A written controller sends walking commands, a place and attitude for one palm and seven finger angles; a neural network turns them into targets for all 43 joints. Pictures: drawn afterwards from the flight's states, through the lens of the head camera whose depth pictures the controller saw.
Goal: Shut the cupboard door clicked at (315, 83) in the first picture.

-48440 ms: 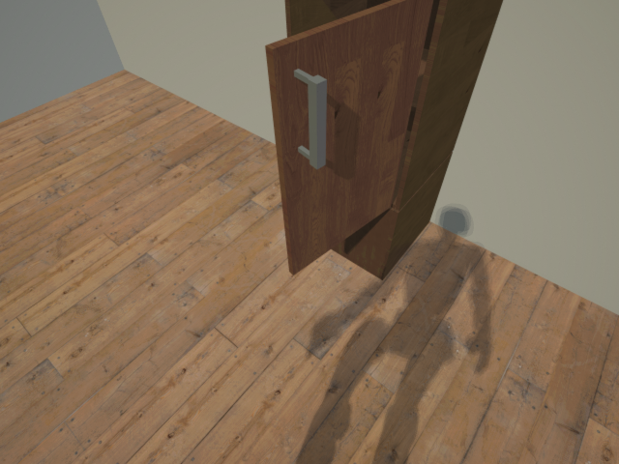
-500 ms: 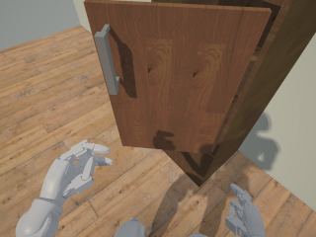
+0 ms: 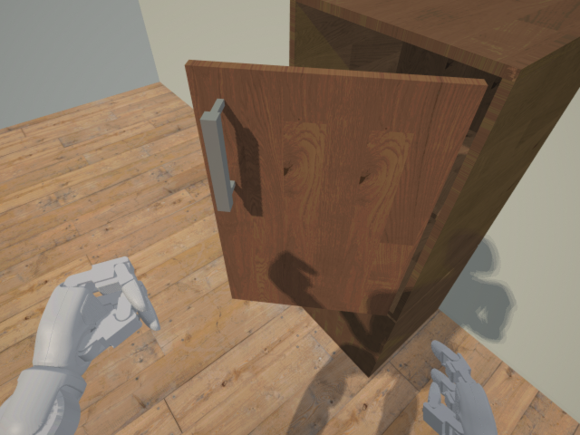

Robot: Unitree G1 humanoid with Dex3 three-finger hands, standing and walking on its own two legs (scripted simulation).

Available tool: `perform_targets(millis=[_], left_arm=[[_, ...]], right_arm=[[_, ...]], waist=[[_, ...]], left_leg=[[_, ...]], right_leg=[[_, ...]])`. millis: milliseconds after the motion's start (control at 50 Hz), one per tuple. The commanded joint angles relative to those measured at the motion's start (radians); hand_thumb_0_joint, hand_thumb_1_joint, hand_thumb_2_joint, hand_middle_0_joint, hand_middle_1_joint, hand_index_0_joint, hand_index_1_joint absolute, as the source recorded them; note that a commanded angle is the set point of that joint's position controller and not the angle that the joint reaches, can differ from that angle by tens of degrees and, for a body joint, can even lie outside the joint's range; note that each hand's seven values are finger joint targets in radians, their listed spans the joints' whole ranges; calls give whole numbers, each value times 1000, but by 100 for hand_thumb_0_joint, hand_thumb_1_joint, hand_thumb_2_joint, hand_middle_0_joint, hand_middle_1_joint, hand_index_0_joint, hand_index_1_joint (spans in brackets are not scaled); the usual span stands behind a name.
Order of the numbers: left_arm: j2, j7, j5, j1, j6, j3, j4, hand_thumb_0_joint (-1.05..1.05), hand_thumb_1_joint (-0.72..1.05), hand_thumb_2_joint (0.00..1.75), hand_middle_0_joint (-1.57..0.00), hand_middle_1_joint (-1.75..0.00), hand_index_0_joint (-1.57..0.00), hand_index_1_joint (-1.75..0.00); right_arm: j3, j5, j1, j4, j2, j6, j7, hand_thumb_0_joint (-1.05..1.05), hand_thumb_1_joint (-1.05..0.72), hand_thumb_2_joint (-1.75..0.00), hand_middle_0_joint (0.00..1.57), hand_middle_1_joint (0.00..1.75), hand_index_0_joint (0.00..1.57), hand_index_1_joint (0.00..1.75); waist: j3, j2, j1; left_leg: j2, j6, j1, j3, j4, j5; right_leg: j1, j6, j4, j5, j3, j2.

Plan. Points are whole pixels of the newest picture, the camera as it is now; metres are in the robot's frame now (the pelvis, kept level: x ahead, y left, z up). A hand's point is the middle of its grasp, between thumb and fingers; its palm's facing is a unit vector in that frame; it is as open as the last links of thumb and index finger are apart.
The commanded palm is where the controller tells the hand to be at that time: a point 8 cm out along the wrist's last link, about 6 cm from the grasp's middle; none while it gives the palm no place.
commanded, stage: raise the hand and make a fist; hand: left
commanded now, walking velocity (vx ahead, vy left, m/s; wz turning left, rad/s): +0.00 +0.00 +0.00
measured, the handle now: (222, 158) +0.46 +0.15 +0.15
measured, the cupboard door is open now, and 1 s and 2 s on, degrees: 44 44 44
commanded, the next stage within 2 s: bring the fist close to the handle in 0.72 s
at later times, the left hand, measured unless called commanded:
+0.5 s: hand (153, 293) +0.23 +0.17 +0.15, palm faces -0.04 -1.00 -0.04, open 3.1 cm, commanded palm +0.20 +0.22 +0.16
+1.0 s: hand (152, 277) +0.24 +0.18 +0.16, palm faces +0.02 -1.00 -0.03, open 3.1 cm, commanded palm +0.23 +0.21 +0.16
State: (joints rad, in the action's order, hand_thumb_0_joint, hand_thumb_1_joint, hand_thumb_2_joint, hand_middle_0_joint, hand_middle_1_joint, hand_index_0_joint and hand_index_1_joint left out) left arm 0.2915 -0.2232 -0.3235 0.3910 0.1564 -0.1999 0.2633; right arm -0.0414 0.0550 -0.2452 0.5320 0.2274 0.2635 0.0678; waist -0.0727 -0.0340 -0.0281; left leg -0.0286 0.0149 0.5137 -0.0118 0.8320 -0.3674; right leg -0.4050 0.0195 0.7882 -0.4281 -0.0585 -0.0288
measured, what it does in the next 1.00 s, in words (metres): stands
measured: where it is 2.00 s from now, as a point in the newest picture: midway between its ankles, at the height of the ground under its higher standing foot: outside the picture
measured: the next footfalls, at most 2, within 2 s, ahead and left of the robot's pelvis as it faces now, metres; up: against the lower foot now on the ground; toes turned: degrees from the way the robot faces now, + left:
none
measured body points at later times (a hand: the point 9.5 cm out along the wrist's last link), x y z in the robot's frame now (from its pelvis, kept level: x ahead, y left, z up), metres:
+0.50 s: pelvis +0.00 -0.02 +0.02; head -0.03 -0.04 +0.47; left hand +0.22 +0.23 +0.16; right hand +0.18 -0.24 -0.04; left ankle +0.04 +0.11 -0.70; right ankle -0.01 -0.13 -0.70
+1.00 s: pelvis +0.00 -0.02 +0.02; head -0.02 -0.03 +0.47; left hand +0.24 +0.23 +0.16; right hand +0.18 -0.24 -0.04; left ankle +0.04 +0.11 -0.70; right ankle -0.01 -0.13 -0.70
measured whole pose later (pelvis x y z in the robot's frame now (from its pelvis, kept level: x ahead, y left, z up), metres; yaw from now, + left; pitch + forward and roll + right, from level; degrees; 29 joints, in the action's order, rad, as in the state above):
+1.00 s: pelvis +0.00 -0.02 +0.02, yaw +0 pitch -3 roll -1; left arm 0.27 -0.25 -0.31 0.16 -0.03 -0.21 0.14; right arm -0.06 0.06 -0.24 0.62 0.25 0.28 0.08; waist -0.01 -0.05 -0.05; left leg -0.03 0.00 0.30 -0.01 0.61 -0.26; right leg -0.21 0.00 0.60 -0.34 -0.06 -0.02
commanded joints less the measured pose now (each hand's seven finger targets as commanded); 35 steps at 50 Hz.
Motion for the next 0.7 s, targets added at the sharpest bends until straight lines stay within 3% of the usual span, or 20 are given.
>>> perform_targets(millis=[0,60,120,140,180,240,260,300,340,360,420,440,460,520,540,560,620,640,660,680], left_arm=[[68,-35,-16,-132,-8,-8,163,0,90,90,-130,-150,-130,-150],[88,-68,-3,-157,-83,-1,138,0,90,90,-130,-150,-130,-150],[154,-67,-9,-249,-111,-71,188,0,90,90,-130,-150,-130,-150],[207,-52,-13,-275,-105,-127,213,0,90,90,-130,-150,-130,-150],[199,-35,-17,-320,-87,-146,251,0,90,90,-130,-150,-130,-150],[199,-13,-24,-343,-60,-162,253,0,90,90,-130,-150,-130,-150],[168,-18,-24,-342,-68,-134,224,0,90,90,-130,-150,-130,-150],[150,-36,-30,-358,-96,-105,170,0,90,90,-130,-150,-130,-150],[126,-62,-28,-289,-150,-81,73,0,90,90,-130,-150,-130,-150],[99,-78,-25,-269,-177,-48,54,0,90,90,-130,-150,-130,-150],[125,-93,-23,-267,-229,-70,86,0,90,90,-130,-150,-130,-150],[176,-83,-21,-263,-226,-120,105,0,90,90,-130,-150,-130,-150],[155,-78,-21,-280,-217,-112,145,0,90,90,-130,-150,-130,-150],[188,-36,-26,-354,-144,-164,237,0,90,90,-130,-150,-130,-150],[226,-16,-25,-360,-114,-196,245,0,90,90,-130,-150,-130,-150],[173,-9,-18,-371,-90,-152,249,0,90,90,-130,-150,-130,-150],[135,-6,-5,-353,-53,-105,208,0,90,90,-130,-150,-130,-150],[168,-12,1,-341,-58,-119,173,0,90,90,-130,-150,-130,-150],[120,-27,2,-328,-73,-74,154,0,90,90,-130,-150,-130,-150],[122,-38,4,-320,-89,-67,143,0,90,90,-130,-150,-130,-150]], right_arm=[[33,14,78,-138,129,53,5,0,-90,-90,20,30,20,30],[32,17,79,-139,137,50,9,0,-90,-90,20,30,20,30],[25,15,101,-144,136,46,21,0,-90,-90,20,30,20,30],[24,11,103,-138,139,46,24,0,-90,-90,20,30,20,30],[19,9,115,-137,126,50,22,0,-90,-90,20,30,20,30],[16,9,120,-114,121,61,18,0,-90,-90,20,30,20,30],[12,11,123,-110,117,65,15,0,-90,-90,20,30,20,30],[12,19,128,-97,122,70,16,0,-90,-90,20,30,20,30],[16,24,128,-89,132,71,17,0,-90,-90,20,30,20,30],[16,27,128,-94,130,67,16,0,-90,-90,20,30,20,30],[19,28,137,-112,138,53,17,0,-90,-90,20,30,20,30],[25,25,140,-112,143,53,17,0,-90,-90,20,30,20,30],[22,21,149,-126,134,52,17,0,-90,-90,20,30,20,30],[23,11,147,-125,124,62,17,0,-90,-90,20,30,20,30],[23,6,140,-110,128,66,16,0,-90,-90,20,30,20,30],[22,7,143,-109,118,70,13,0,-90,-90,20,30,20,30],[23,10,124,-85,119,82,8,0,-90,-90,20,30,20,30],[27,8,117,-74,132,83,8,0,-90,-90,20,30,20,30],[26,13,122,-78,126,82,8,0,-90,-90,20,30,20,30],[27,15,119,-79,130,81,9,0,-90,-90,20,30,20,30]], waist=[[-33,-59,7],[-32,-3,4],[-51,12,-4],[-69,9,-14],[-115,-16,-19],[-121,-32,-20],[-97,-49,-18],[-44,-53,-14],[16,10,-17],[27,30,-15],[18,49,-24],[0,87,-28],[-33,68,-32],[-93,21,-33],[-81,27,-31],[-81,-14,-23],[-45,-69,-10],[-37,-28,-7],[-29,-37,-8],[-17,-32,-9]], left_leg=[[18,0,-155,48,-219,105],[21,12,-171,42,-234,115],[26,15,-203,40,-256,103],[27,14,-212,39,-258,116],[28,12,-256,37,-273,157],[29,8,-286,31,-284,188],[30,8,-284,27,-292,183],[32,8,-282,25,-308,147],[32,10,-255,22,-311,127],[34,13,-247,18,-315,119],[39,17,-254,11,-317,128],[37,17,-259,11,-306,144],[41,20,-272,6,-309,158],[43,15,-314,5,-310,185],[39,12,-304,7,-301,186],[41,13,-317,2,-307,187],[38,7,-328,3,-313,188],[36,11,-313,4,-304,186],[38,13,-310,-1,-309,181],[37,13,-306,2,-314,178]], right_leg=[[-19,-32,-159,186,-26,54],[19,-27,-200,202,-11,45],[40,-24,-230,167,-5,44],[66,-27,-240,169,3,41],[94,-31,-236,203,-9,45],[121,-32,-255,236,-10,47],[116,-31,-263,238,-10,44],[101,-28,-294,206,-2,42],[97,-24,-323,185,12,36],[91,-19,-332,170,17,30],[102,-14,-342,166,23,25],[114,-12,-348,172,37,20],[123,-12,-338,179,33,19],[134,-16,-319,207,20,30],[138,-16,-325,205,34,27],[132,-18,-320,208,26,29],[116,-23,-312,237,11,37],[122,-21,-320,243,26,31],[118,-19,-320,239,24,29],[118,-19,-321,242,20,30]])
